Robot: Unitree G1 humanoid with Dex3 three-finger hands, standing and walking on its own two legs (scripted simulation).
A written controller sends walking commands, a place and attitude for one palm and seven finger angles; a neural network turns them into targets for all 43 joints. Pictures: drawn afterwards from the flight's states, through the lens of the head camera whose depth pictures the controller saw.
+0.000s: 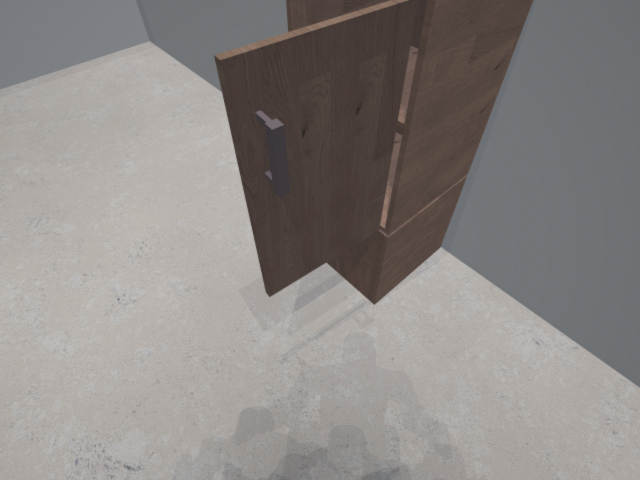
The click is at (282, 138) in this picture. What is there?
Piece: cupboard door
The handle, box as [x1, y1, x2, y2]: [255, 110, 289, 197]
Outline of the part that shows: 260,110 255,112 256,118 265,126 271,168 270,172 267,171 264,173 265,177 273,185 274,191 280,197 289,192 284,127 283,124 276,118 272,120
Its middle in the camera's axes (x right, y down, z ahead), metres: -0.08 -0.14 +0.63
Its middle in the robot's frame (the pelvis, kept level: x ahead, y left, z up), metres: +0.57 +0.11 +0.08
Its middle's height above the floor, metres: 0.86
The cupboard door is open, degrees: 85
